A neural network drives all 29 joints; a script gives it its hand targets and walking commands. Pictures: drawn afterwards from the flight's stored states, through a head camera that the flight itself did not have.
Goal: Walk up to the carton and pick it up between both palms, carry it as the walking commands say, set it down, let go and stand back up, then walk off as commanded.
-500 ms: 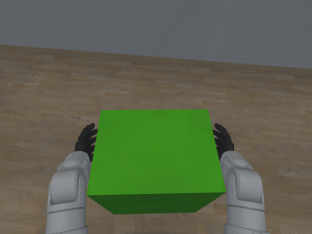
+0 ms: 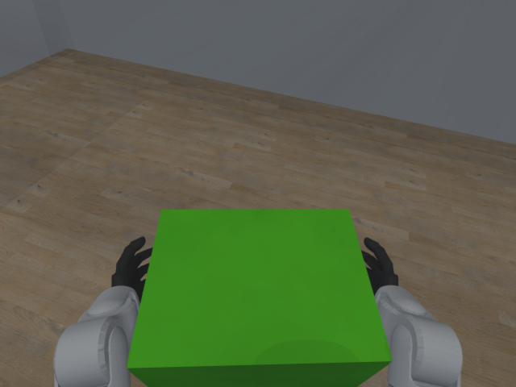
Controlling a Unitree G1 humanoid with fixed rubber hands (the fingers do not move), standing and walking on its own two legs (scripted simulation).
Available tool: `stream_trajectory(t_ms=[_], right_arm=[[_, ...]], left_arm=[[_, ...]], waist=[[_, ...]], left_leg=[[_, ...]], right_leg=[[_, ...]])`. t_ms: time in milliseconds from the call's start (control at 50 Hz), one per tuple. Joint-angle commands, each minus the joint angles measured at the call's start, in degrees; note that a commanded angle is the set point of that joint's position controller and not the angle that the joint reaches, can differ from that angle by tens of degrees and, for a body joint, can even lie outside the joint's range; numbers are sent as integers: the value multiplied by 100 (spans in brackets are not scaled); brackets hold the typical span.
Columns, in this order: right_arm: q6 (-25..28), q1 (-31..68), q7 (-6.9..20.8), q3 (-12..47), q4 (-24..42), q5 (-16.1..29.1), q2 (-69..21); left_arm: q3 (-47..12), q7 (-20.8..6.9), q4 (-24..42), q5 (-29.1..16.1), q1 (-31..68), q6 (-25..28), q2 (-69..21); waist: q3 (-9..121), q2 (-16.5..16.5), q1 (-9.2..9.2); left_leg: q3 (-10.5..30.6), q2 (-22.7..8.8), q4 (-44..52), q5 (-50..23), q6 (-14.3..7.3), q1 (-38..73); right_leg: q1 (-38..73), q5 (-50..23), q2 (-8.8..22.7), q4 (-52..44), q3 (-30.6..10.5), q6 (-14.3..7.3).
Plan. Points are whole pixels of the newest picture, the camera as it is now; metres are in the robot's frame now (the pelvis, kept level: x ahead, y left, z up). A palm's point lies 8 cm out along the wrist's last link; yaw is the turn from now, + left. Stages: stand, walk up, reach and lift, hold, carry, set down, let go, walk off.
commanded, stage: carry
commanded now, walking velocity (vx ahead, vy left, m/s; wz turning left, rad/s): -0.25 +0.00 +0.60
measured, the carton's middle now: (255, 318) +0.22 +0.01 +0.02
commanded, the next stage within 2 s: none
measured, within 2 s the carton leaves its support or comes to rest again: neither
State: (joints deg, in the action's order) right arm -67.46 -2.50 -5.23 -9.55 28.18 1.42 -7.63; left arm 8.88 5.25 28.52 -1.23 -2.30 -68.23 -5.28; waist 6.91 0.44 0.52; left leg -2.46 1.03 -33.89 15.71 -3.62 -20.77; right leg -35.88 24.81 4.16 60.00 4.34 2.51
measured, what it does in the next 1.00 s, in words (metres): walks backwards, turning left: right foot, then left foot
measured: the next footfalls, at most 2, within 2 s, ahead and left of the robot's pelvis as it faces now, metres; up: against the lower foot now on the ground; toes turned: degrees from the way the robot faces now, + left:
right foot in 0.34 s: -0.10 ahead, -0.13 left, +0.00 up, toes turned +3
left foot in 0.74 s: -0.28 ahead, +0.07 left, +0.00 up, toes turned +28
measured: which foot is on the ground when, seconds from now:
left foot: down 0.00-0.36, up 0.38-0.72, down 0.74-1.00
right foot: up 0.00-0.32, down 0.34-0.74, up 0.76-1.00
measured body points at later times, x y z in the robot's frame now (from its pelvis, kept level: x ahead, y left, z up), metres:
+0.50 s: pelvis -0.16 -0.05 +0.01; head -0.17 -0.08 +0.46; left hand +0.03 +0.16 +0.10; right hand +0.11 -0.17 +0.08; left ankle -0.16 +0.09 -0.62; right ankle -0.14 -0.13 -0.73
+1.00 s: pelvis -0.33 -0.07 +0.00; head -0.34 -0.06 +0.45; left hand -0.22 +0.21 +0.08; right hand -0.04 -0.08 +0.08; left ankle -0.32 +0.06 -0.73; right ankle -0.29 -0.19 -0.66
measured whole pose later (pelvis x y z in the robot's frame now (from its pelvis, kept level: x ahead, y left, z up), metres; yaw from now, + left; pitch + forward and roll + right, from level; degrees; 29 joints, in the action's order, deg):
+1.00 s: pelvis -0.33 -0.07 +0.00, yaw +31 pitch +4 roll -1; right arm -63.7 -4.5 -4.7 -9.1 31.9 2.5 -7.7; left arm 9.2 5.0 31.8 -2.6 -4.0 -64.2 -6.6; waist 5.1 0.2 0.8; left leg 2.2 1.9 -28.3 7.1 -1.9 -25.4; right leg -31.1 25.1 2.6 60.8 2.9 4.5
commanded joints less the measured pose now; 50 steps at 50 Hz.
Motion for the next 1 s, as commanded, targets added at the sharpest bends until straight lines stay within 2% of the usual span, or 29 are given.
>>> stream_trajectory(t_ms=[0,60,120,180,220,260,300,320,340,360,380,400,420,440,480,520,560,600,640,680,700,720,740,760,780,820,860,880,980], right_arm=[[-2,2222,701,3939,695,1116,-3669],[37,1983,710,3950,656,1129,-3648],[20,1861,708,3992,654,1173,-3592],[15,1915,727,4119,762,1231,-3619],[27,1976,747,4205,847,1267,-3671],[41,2009,757,4270,915,1268,-3700],[41,2015,746,4313,953,1224,-3686],[35,1978,732,4295,935,1179,-3631],[16,1874,698,4320,906,1105,-3597],[26,2186,683,4491,1110,1170,-3520],[87,2360,699,4518,1073,1251,-3750],[106,2494,704,4554,1055,1346,-3853],[122,2473,704,4582,1004,1360,-3896],[124,2406,687,4556,897,1331,-3828],[77,2215,597,4487,747,1255,-3630],[16,2199,537,4454,707,1207,-3582],[-42,2185,505,4434,646,1173,-3592],[-67,2152,501,4402,577,1161,-3631],[-55,2128,523,4351,557,1173,-3645],[-20,2067,558,4313,571,1191,-3690],[-2,2021,583,4289,553,1185,-3707],[14,1987,627,4253,515,1180,-3726],[34,1870,661,4230,491,1178,-3669],[146,1719,671,4093,593,1059,-3671],[137,2001,706,4156,764,1121,-3785],[229,2093,791,4241,834,1143,-4021],[306,1963,829,4284,793,1160,-4083],[333,1879,831,4296,807,1167,-4035],[258,1564,767,4288,811,1163,-3597]], left_arm=[[-4319,-647,458,-1177,2452,89,-4183],[-4377,-574,562,-1192,2344,143,-4165],[-4298,-507,528,-1114,2104,126,-4041],[-4214,-504,501,-1065,1920,118,-3990],[-4193,-520,538,-1064,1866,140,-3999],[-4175,-539,597,-1064,1833,175,-3983],[-4115,-554,632,-1044,1789,218,-3931],[-4064,-565,649,-1023,1806,231,-3862],[-4051,-587,605,-1000,1799,230,-3802],[-4055,-601,604,-931,1762,247,-3796],[-4069,-646,708,-1025,1833,248,-3908],[-4034,-706,805,-1076,1973,244,-3930],[-4035,-741,843,-1097,2053,255,-3886],[-4016,-742,795,-1080,2071,270,-3788],[-3914,-750,551,-1022,1755,232,-3573],[-3824,-752,482,-1005,1684,178,-3447],[-3789,-736,519,-1003,1718,145,-3348],[-3806,-726,562,-1009,1777,137,-3346],[-3869,-715,618,-1025,1791,158,-3428],[-3987,-703,698,-1074,1835,191,-3586],[-4020,-701,709,-1095,1819,198,-3656],[-4048,-701,701,-1098,1868,202,-3671],[-4037,-695,688,-1062,1876,211,-3591],[-4394,-729,1062,-1249,2283,231,-3799],[-4369,-755,951,-1273,2353,267,-4025],[-4559,-819,870,-1379,2363,359,-4401],[-4652,-835,885,-1400,2327,427,-4444],[-4702,-816,959,-1412,2290,452,-4394],[-4521,-670,834,-1265,1814,345,-3935]], waist=[[370,-506,-79],[631,-783,-85],[812,-1048,-104],[953,-1098,-120],[1057,-1136,-122],[1124,-1375,-103],[1201,-1403,-6],[1135,-872,-16],[1155,700,-16],[576,1985,-45],[156,878,-100],[153,445,-90],[138,458,-96],[135,567,-102],[149,785,-75],[252,1003,-59],[371,1341,-22],[543,1500,10],[843,1589,36],[1120,1433,-28],[1191,989,-63],[1010,379,-80],[888,-802,-83],[802,-2380,-223],[803,-1550,-134],[838,-860,-99],[883,-720,-91],[904,-736,-100],[941,-1099,-123]], left_leg=[[1410,-1388,1573,-712,-403,48],[1665,-1228,1528,-857,-278,636],[2157,-1335,1630,-1082,-346,976],[2506,-1452,1753,-1233,-411,997],[2560,-1435,1897,-1108,-328,819],[2369,-1260,2165,-909,-7,508],[1867,-829,2307,-261,607,71],[1576,-520,1882,239,800,-491],[736,182,90,656,926,-1035],[-202,453,-2330,1917,867,-1673],[321,-109,-3353,1527,671,-1621],[437,-66,-3978,1050,568,-1345],[397,-57,-4414,648,541,-1338],[326,-69,-4669,356,541,-1440],[-32,-102,-4314,314,632,-1629],[-262,-128,-3445,612,642,-1534],[-477,-86,-2661,945,605,-1329],[-612,-32,-1869,1133,543,-1052],[-587,-7,-1103,1117,464,-751],[-615,24,170,606,373,-218],[-476,-37,1033,60,365,283],[42,-424,1432,-345,346,819],[1286,-1554,1249,-2777,107,1566],[2664,-2465,1178,-4889,-666,1146],[2237,-2233,986,-4847,-705,1038],[1505,-1676,1073,-3006,-422,704],[1326,-1373,1229,-1847,-287,544],[1435,-1324,1301,-1592,-264,567],[2263,-1423,1708,-1179,-322,873]], right_leg=[[-231,-308,2,1422,-281,116],[-278,-131,-89,765,-286,190],[-33,143,-241,-33,-247,148],[421,388,-353,-734,-231,71],[943,455,-456,-1330,-175,-18],[1713,513,-651,-2287,51,-128],[2878,-119,-678,-4095,391,-227],[3444,-35,-298,-4544,-1,-288],[3461,356,1169,-5074,-1350,-727],[2041,-748,2976,-5130,-2412,-1529],[1365,-1678,2637,-4851,-1596,-1476],[1019,-1756,1995,-4611,-778,-1272],[1014,-1705,1582,-4481,-267,-1100],[1285,-1879,1348,-4236,-44,-1008],[1843,-2491,1177,-3807,10,-931],[2192,-3109,1209,-3573,-58,-942],[2400,-3646,1395,-3460,-138,-1061],[2577,-4322,1606,-3340,-192,-1126],[2840,-4721,1805,-3214,-267,-1051],[2908,-4380,1827,-2935,-103,-828],[2653,-3724,1674,-2563,146,-594],[1802,-2417,1441,-2130,332,-309],[366,351,1014,-1452,525,20],[-366,1561,248,-367,411,274],[-266,1203,248,506,-210,192],[-237,289,241,1079,-328,155],[-71,-199,134,1207,-268,202],[-33,-180,66,1091,-277,236],[360,176,-204,-429,-260,167]])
